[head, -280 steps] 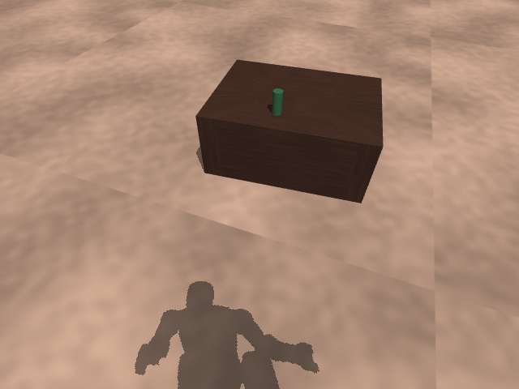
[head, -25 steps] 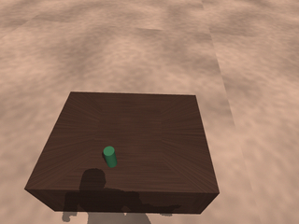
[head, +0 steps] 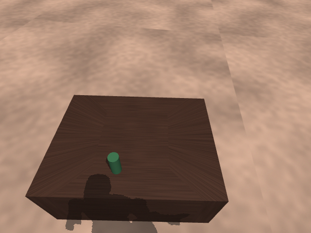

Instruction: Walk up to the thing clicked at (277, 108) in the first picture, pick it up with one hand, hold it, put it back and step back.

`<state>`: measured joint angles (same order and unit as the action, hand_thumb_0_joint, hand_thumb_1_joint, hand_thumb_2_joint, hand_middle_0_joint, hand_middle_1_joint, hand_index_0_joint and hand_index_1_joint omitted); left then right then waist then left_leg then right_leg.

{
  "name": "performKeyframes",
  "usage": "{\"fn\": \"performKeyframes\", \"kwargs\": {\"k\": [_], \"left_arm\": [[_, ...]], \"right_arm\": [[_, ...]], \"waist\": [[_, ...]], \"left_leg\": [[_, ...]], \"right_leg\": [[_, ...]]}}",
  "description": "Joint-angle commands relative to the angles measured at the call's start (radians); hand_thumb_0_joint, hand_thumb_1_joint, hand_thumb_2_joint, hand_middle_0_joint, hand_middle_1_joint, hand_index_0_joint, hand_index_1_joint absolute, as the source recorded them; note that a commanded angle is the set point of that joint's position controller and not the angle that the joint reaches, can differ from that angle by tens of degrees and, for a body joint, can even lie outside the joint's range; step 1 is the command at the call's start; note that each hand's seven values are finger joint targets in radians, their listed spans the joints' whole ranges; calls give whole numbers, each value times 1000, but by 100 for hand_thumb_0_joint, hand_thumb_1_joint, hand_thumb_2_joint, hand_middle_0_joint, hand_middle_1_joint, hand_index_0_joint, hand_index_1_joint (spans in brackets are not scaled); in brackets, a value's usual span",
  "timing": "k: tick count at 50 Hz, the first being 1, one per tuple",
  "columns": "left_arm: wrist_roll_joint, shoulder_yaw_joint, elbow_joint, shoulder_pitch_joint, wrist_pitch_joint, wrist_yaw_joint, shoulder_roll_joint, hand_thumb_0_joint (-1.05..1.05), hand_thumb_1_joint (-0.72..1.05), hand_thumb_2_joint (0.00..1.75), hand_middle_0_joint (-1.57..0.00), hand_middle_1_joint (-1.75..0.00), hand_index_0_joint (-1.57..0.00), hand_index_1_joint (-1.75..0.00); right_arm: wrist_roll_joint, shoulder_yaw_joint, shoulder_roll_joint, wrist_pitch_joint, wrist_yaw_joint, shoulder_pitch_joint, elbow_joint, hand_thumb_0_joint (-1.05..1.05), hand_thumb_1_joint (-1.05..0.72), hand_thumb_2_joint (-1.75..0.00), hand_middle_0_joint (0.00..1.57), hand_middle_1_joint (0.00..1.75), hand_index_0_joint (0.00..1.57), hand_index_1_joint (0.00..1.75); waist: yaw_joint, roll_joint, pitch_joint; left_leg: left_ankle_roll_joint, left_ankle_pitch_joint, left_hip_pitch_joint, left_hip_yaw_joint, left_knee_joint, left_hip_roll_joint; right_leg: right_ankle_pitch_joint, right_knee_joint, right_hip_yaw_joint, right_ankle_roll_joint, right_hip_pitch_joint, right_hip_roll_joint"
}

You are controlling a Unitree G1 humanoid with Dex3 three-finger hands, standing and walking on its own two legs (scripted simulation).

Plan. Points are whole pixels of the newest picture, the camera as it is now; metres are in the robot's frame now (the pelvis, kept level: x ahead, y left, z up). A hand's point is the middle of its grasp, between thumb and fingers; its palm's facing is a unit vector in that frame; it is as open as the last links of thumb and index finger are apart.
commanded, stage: stand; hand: left
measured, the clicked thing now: (114, 163) +0.49 +0.19 -0.33
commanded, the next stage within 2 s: none
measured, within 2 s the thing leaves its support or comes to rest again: neither
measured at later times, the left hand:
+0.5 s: hand out of the picture +0.07 +0.26 -0.16, palm faces -0.02 -0.94 -0.33, open 7.4 cm
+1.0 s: hand out of the picture +0.06 +0.26 -0.16, palm faces -0.03 -0.94 -0.33, open 7.4 cm
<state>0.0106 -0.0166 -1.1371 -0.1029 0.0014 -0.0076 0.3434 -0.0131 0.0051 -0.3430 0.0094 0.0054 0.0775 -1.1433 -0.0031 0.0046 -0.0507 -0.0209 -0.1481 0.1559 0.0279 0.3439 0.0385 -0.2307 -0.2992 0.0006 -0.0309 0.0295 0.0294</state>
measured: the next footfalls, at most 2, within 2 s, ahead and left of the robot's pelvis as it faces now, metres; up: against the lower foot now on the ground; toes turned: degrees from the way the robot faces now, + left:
none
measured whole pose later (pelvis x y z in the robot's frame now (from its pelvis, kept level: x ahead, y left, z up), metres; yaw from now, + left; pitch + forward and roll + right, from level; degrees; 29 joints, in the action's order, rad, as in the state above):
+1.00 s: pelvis +0.00 +0.01 +0.00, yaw +0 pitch -2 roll +0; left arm 0.01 0.00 -1.10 -0.14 0.00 -0.01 0.36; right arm -0.01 0.00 -0.35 0.01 0.01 0.10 -1.14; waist 0.00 0.01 -0.05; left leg -0.01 -0.14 0.17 0.03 0.35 0.02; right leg -0.23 -0.31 0.00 -0.04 0.04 0.05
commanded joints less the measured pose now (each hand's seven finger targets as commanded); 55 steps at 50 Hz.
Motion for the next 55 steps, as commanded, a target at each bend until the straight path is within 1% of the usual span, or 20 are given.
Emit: {"fn": "performKeyframes", "kwargs": {"k": [1,7,15,22,23,26,27,28,29,30,33,34,36,39,41,46,48,49,53,55], "left_arm": [[1,-36,65,27,25,19,220,0,90,90,-20,-30,-20,-30],[0,-31,70,17,25,17,216,0,90,90,-20,-30,-20,-30],[0,-29,78,20,25,17,224,0,90,90,-20,-30,-20,-30],[1,-25,88,7,27,18,221,0,90,90,-20,-30,-20,-30],[0,-25,86,8,26,18,225,0,90,90,-20,-30,-20,-30],[0,-24,84,8,24,18,223,0,90,90,-20,-30,-20,-30],[1,-24,87,2,24,17,222,0,90,90,-20,-30,-20,-30],[1,-25,86,3,24,18,226,0,90,90,-20,-30,-20,-30],[1,-22,84,-8,24,16,218,0,90,90,-20,-30,-20,-30],[2,-25,83,2,23,17,228,0,90,90,-20,-30,-20,-30],[3,-24,81,-10,23,17,221,0,90,90,-20,-30,-20,-30],[6,-26,82,-7,23,16,227,0,90,90,-20,-30,-20,-30],[1,-26,87,-4,24,17,226,0,90,90,-20,-30,-20,-30],[1,-23,88,-13,24,16,219,0,90,90,-20,-30,-20,-30],[2,-22,88,-16,25,16,219,0,90,90,-20,-30,-20,-30],[1,-24,84,-18,20,15,222,0,90,90,-20,-30,-20,-30],[3,-23,88,-19,21,16,222,0,90,90,-20,-30,-20,-30],[4,-23,91,-14,23,16,224,0,90,90,-20,-30,-20,-30],[3,-22,88,-23,22,17,221,0,90,90,-20,-30,-20,-30],[2,-23,90,-19,24,18,224,0,90,90,-20,-30,-20,-30]], "right_arm": [[5,40,-211,20,-12,-50,66,0,-90,-90,20,30,20,30],[7,38,-217,19,-10,-54,66,0,-90,-90,20,30,20,30],[4,38,-215,17,-8,-42,64,0,-90,-90,20,30,20,30],[3,38,-219,20,-8,-28,66,0,-90,-90,20,30,20,30],[4,37,-217,20,-8,-35,66,0,-90,-90,20,30,20,30],[4,38,-219,18,-9,-31,63,0,-90,-90,20,30,20,30],[4,40,-224,18,-9,-35,66,0,-90,-90,20,30,20,30],[4,40,-221,18,-8,-30,65,0,-90,-90,20,30,20,30],[4,40,-228,18,-8,-33,63,0,-90,-90,20,30,20,30],[5,39,-218,18,-7,-30,64,0,-90,-90,20,30,20,30],[6,41,-225,17,-6,-33,66,0,-90,-90,20,30,20,30],[4,43,-224,17,-7,-37,67,0,-90,-90,20,30,20,30],[4,43,-225,19,-7,-31,67,0,-90,-90,20,30,20,30],[5,43,-225,21,-6,-28,65,0,-90,-90,20,30,20,30],[5,41,-221,21,-7,-29,65,0,-90,-90,20,30,20,30],[6,42,-225,20,-8,-27,63,0,-90,-90,20,30,20,30],[5,45,-228,18,-8,-25,65,0,-90,-90,20,30,20,30],[5,43,-223,20,-7,-26,67,0,-90,-90,20,30,20,30],[5,44,-230,19,-7,-23,63,0,-90,-90,20,30,20,30],[5,43,-224,19,-7,-24,65,0,-90,-90,20,30,20,30]], "waist": [[2,-11,89],[3,-8,78],[-1,-1,70],[1,-9,91],[0,-8,88],[-2,-4,57],[3,-15,70],[-2,-13,67],[5,-22,66],[-3,-11,51],[1,-15,39],[0,-3,54],[2,-16,68],[3,-17,77],[2,-23,72],[1,-19,47],[2,-13,65],[1,-4,63],[1,-16,63],[0,-5,63]], "left_leg": [[34,221,-92,-88,-25,101],[30,167,-92,-92,-36,97],[31,153,-78,-93,-36,96],[38,200,-88,-87,-24,100],[34,205,-90,-93,-30,100],[32,134,-69,-94,-42,96],[37,144,-81,-93,-35,98],[33,147,-72,-95,-41,97],[39,128,-72,-96,-40,99],[33,113,-58,-99,-50,94],[36,74,-53,-104,-56,92],[39,71,-68,-102,-49,94],[39,138,-79,-102,-42,98],[38,172,-86,-101,-35,100],[37,156,-78,-100,-39,95],[34,93,-62,-107,-55,93],[42,107,-71,-104,-43,96],[37,129,-69,-103,-44,94],[40,104,-68,-106,-42,95],[42,139,-73,-107,-39,96]], "right_leg": [[207,48,54,37,63,112],[158,54,53,37,81,107],[136,58,57,38,84,112],[190,54,56,38,64,117],[183,47,52,36,73,112],[112,59,54,38,94,110],[124,59,56,41,88,113],[119,55,52,39,88,109],[115,61,54,40,84,113],[97,57,52,40,91,109],[71,63,52,37,102,109],[81,60,52,41,100,111],[109,52,52,41,93,112],[126,49,50,40,86,111],[130,52,50,39,88,110],[73,51,50,41,100,107],[92,53,52,43,89,112],[99,48,49,41,98,109],[89,54,54,41,92,113],[114,48,52,40,91,113]]}}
